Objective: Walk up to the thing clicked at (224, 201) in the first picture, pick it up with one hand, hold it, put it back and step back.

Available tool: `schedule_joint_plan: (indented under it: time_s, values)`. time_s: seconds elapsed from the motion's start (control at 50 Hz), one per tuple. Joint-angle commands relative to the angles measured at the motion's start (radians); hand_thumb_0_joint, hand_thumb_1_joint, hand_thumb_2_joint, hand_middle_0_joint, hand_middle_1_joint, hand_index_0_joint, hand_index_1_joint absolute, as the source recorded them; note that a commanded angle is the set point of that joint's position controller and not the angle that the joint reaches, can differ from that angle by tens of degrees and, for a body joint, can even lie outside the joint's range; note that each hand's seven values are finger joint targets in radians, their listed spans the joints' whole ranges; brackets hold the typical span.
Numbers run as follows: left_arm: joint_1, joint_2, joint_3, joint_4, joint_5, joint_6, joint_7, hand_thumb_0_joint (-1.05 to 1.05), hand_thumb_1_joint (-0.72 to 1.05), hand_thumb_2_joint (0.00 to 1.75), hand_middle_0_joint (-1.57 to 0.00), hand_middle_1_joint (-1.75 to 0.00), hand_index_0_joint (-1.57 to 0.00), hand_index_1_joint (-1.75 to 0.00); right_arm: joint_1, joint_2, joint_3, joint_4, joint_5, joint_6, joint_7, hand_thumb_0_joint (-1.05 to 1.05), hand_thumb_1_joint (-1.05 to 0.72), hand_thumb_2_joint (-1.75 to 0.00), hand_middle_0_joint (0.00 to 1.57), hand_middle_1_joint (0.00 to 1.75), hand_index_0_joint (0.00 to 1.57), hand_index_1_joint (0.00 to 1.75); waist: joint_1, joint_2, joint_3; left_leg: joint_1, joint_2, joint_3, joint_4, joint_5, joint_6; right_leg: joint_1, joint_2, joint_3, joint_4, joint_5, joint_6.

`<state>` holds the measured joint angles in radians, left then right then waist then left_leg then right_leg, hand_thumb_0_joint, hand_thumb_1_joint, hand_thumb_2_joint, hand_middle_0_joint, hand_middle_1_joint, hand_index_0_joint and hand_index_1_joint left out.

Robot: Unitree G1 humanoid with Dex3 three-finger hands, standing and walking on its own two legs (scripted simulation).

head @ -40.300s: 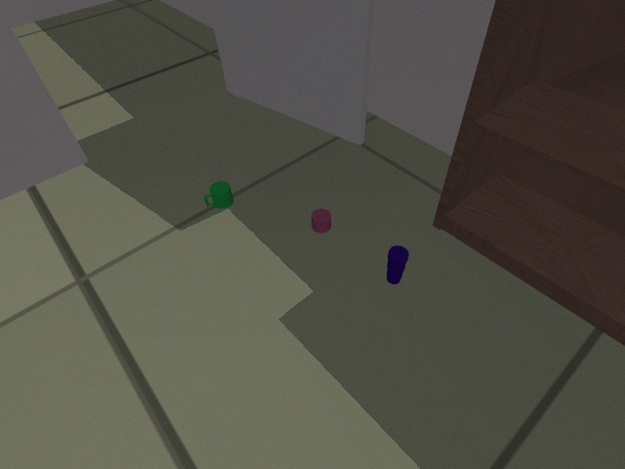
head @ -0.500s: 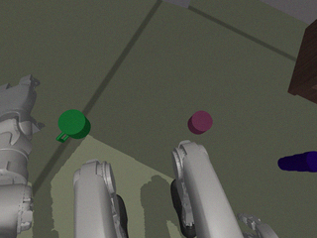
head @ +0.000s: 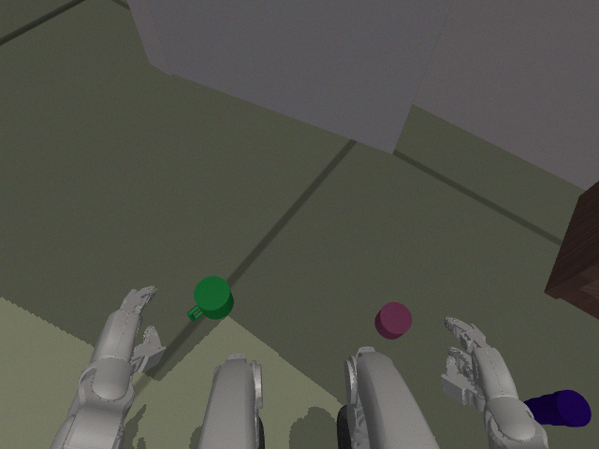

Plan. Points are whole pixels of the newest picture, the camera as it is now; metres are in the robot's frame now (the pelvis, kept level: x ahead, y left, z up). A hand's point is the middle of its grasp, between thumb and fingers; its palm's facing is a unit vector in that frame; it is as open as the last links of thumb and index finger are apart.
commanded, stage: home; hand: left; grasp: from above
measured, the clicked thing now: (209, 302) +0.48 +0.22 -0.54
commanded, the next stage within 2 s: none
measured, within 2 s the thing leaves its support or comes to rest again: neither
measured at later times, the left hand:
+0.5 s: hand (118, 361) +0.23 +0.18 +0.09, palm faces +0.09 -0.97 -0.21, open 7.4 cm
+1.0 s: hand (114, 376) +0.22 +0.18 +0.09, palm faces +0.08 -0.98 -0.20, open 7.4 cm
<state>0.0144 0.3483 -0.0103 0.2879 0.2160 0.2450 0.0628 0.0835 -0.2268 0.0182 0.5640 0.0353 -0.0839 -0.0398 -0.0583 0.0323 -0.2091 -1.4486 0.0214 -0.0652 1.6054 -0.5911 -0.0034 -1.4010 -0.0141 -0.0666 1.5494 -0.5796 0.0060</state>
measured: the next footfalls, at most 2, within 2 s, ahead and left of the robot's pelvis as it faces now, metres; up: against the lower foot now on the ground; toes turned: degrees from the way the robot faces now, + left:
none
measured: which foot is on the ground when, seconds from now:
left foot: down 0.00-1.00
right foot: down 0.00-1.00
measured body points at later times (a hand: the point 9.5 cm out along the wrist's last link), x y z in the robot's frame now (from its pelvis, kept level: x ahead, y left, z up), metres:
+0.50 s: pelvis +0.07 +0.00 +0.13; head +0.08 +0.00 +0.58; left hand +0.22 +0.23 +0.11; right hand +0.22 -0.25 +0.06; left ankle +0.07 +0.12 -0.54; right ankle +0.07 -0.13 -0.54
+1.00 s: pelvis +0.06 +0.00 +0.14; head +0.07 +0.00 +0.59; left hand +0.21 +0.23 +0.11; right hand +0.23 -0.24 +0.08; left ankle +0.07 +0.12 -0.54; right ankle +0.07 -0.13 -0.54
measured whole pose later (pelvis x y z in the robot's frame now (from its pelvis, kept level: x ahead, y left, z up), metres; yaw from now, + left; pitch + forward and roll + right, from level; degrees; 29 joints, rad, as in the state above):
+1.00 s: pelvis +0.06 +0.00 +0.14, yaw +2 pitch +9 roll -3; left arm 0.49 0.22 0.03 -0.11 -0.05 0.45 0.01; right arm 0.29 -0.22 0.04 0.54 0.00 -0.24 -0.18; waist -0.04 0.04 -0.16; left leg -0.68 0.03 -0.05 0.99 -0.48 -0.01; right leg -0.63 -0.01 -0.07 0.93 -0.46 0.01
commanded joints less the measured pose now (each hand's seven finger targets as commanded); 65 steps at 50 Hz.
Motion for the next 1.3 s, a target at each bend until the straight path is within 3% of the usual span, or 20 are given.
schedule_joint_plan:
  time_s: [0.0, 0.02, 0.06, 0.1, 0.12, 0.18, 0.22, 0.3, 0.4, 0.58, 0.72, 0.8, 1.28]
  values:
    - [-0.079, 0.113, 0.089, -0.266, -0.098, -0.008, 0.043, 0.00, 0.90, 0.90, -0.20, -0.30, -0.20, -0.30, 0.054, -0.143, -0.049, -0.115, 0.007, -0.067, -0.049, 0.00, -0.90, -0.90, 0.20, 0.30, 0.20, 0.30, -0.037, 0.078, -0.275, 0.406, -0.014, -0.033, -0.393, -0.053, 0.029, 0.304, 0.027, 0.042, -0.350, 0.016, -0.024]
    - [-0.039, 0.117, 0.108, -0.269, -0.113, 0.001, 0.047, 0.00, 0.90, 0.90, -0.20, -0.30, -0.20, -0.30, 0.062, -0.140, -0.047, -0.118, 0.008, -0.070, -0.056, 0.00, -0.90, -0.90, 0.20, 0.30, 0.20, 0.30, -0.025, 0.076, -0.281, 0.448, -0.013, -0.031, -0.413, -0.018, 0.028, 0.340, 0.027, 0.043, -0.372, 0.042, -0.024]
    - [0.010, 0.077, 0.092, -0.293, -0.135, 0.017, 0.047, 0.00, 0.90, 0.90, -0.20, -0.30, -0.20, -0.30, 0.081, -0.131, -0.041, -0.124, 0.008, -0.078, -0.068, 0.00, -0.90, -0.90, 0.20, 0.30, 0.20, 0.30, -0.028, 0.079, -0.267, 0.514, -0.009, -0.035, -0.459, 0.050, 0.022, 0.393, 0.026, 0.040, -0.409, 0.095, -0.025]
    - [0.088, 0.068, 0.113, -0.314, -0.164, 0.041, 0.049, 0.00, 0.90, 0.90, -0.20, -0.30, -0.20, -0.30, 0.092, -0.126, -0.035, -0.138, 0.008, -0.085, -0.083, 0.00, -0.90, -0.90, 0.20, 0.30, 0.20, 0.30, -0.011, 0.069, -0.260, 0.563, -0.013, -0.025, -0.494, 0.107, 0.022, 0.462, 0.028, 0.038, -0.455, 0.136, -0.026]
    - [0.115, 0.044, 0.104, -0.330, -0.179, 0.055, 0.048, 0.00, 0.90, 0.90, -0.20, -0.30, -0.20, -0.30, 0.103, -0.121, -0.030, -0.135, 0.007, -0.088, -0.089, 0.00, -0.90, -0.90, 0.20, 0.30, 0.20, 0.30, -0.017, 0.065, -0.248, 0.588, -0.011, -0.025, -0.517, 0.144, 0.019, 0.496, 0.029, 0.035, -0.476, 0.166, -0.026]
    - [0.202, 0.014, 0.118, -0.386, -0.230, 0.095, 0.042, 0.00, 0.90, 0.90, -0.20, -0.30, -0.20, -0.30, 0.122, -0.113, -0.022, -0.154, 0.006, -0.100, -0.110, 0.00, -0.90, -0.90, 0.20, 0.30, 0.20, 0.30, -0.008, 0.045, -0.204, 0.645, -0.018, -0.010, -0.577, 0.182, 0.020, 0.601, 0.031, 0.033, -0.565, 0.200, -0.020]
    - [0.266, -0.014, 0.106, -0.423, -0.255, 0.117, 0.033, 0.00, 0.90, 0.90, -0.20, -0.30, -0.20, -0.30, 0.136, -0.111, -0.018, -0.160, 0.003, -0.110, -0.122, 0.00, -0.90, -0.90, 0.20, 0.30, 0.20, 0.30, -0.006, 0.044, -0.171, 0.692, -0.017, -0.008, -0.625, 0.208, 0.017, 0.645, 0.035, 0.024, -0.608, 0.223, -0.019]
    - [0.370, -0.024, 0.110, -0.522, -0.286, 0.151, 0.021, 0.00, 0.90, 0.90, -0.20, -0.30, -0.20, -0.30, 0.162, -0.102, -0.019, -0.184, 0.003, -0.128, -0.143, 0.00, -0.90, -0.90, 0.20, 0.30, 0.20, 0.30, 0.004, 0.042, -0.138, 0.775, -0.025, 0.021, -0.679, 0.296, 0.017, 0.740, 0.040, 0.018, -0.690, 0.295, -0.017]
    - [0.461, -0.034, 0.107, -0.579, -0.284, 0.165, 0.002, 0.00, 0.90, 0.90, -0.20, -0.30, -0.20, -0.30, 0.173, -0.097, -0.025, -0.194, -0.010, -0.155, -0.159, 0.00, -0.90, -0.90, 0.20, 0.30, 0.20, 0.30, -0.001, 0.001, -0.086, 0.825, -0.028, 0.025, -0.714, 0.369, 0.023, 0.795, 0.043, 0.011, -0.742, 0.364, -0.012]
    - [0.459, -0.030, 0.097, -0.578, -0.268, 0.164, -0.036, 0.00, 0.90, 0.90, -0.20, -0.30, -0.20, -0.30, 0.155, -0.115, -0.037, -0.192, -0.024, -0.198, -0.161, 0.00, -0.90, -0.90, 0.20, 0.30, 0.20, 0.30, 0.001, 0.012, 0.016, 0.854, -0.021, 0.023, -0.776, 0.307, 0.020, 0.778, 0.042, -0.007, -0.774, 0.283, -0.011]
    - [0.449, -0.024, 0.103, -0.585, -0.263, 0.154, -0.044, 0.00, 0.90, 0.90, -0.20, -0.30, -0.20, -0.30, 0.148, -0.117, -0.037, -0.184, -0.030, -0.215, -0.153, 0.00, -0.90, -0.90, 0.20, 0.30, 0.20, 0.30, 0.017, 0.031, -0.015, 0.871, -0.024, 0.022, -0.774, 0.340, 0.016, 0.808, 0.039, -0.002, -0.764, 0.315, -0.012]
    - [0.439, -0.020, 0.098, -0.599, -0.259, 0.153, -0.040, 0.00, 0.90, 0.90, -0.20, -0.30, -0.20, -0.30, 0.139, -0.116, -0.034, -0.185, -0.029, -0.217, -0.153, 0.00, -0.90, -0.90, 0.20, 0.30, 0.20, 0.30, 0.011, 0.027, -0.027, 0.882, -0.025, 0.023, -0.771, 0.337, 0.020, 0.817, 0.037, 0.003, -0.771, 0.319, -0.011]
    - [0.444, -0.015, 0.102, -0.586, -0.263, 0.153, -0.038, 0.00, 0.90, 0.90, -0.20, -0.30, -0.20, -0.30, 0.134, -0.118, -0.032, -0.180, -0.026, -0.231, -0.160, 0.00, -0.90, -0.90, 0.20, 0.30, 0.20, 0.30, 0.022, 0.008, 0.004, 0.835, -0.020, 0.018, -0.796, 0.210, 0.022, 0.793, 0.041, 0.000, -0.784, 0.206, -0.009]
